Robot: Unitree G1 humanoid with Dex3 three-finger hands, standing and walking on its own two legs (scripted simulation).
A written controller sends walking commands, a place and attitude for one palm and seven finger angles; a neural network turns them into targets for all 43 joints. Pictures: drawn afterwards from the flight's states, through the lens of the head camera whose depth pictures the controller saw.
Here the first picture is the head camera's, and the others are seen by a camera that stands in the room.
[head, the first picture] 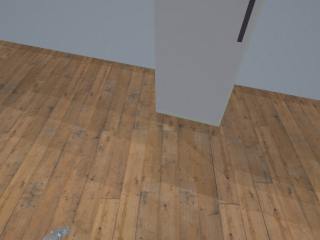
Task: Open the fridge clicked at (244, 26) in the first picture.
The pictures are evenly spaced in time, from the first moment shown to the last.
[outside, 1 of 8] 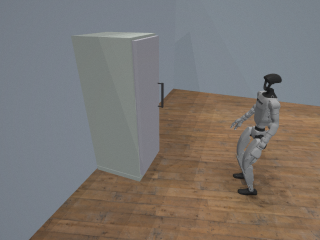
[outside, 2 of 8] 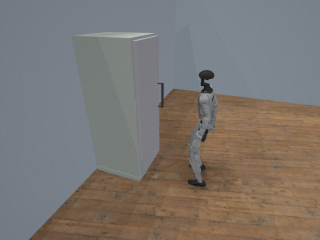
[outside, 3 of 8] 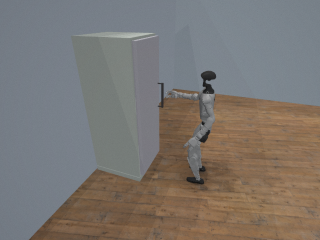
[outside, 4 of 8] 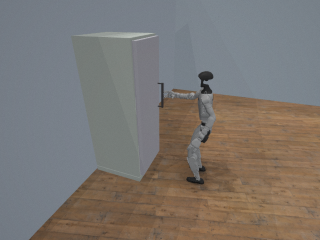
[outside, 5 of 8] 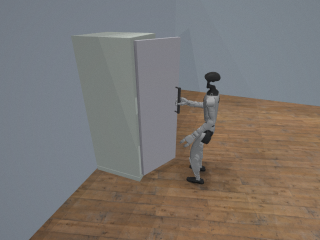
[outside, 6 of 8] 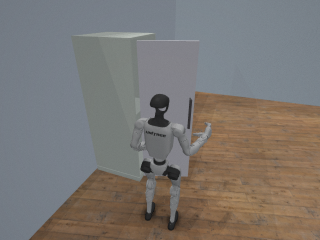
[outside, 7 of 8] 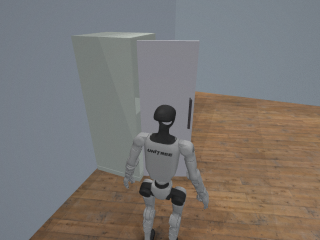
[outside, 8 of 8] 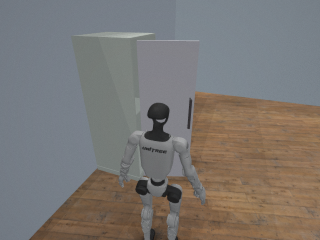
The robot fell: no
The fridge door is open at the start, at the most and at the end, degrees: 0 81 71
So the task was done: yes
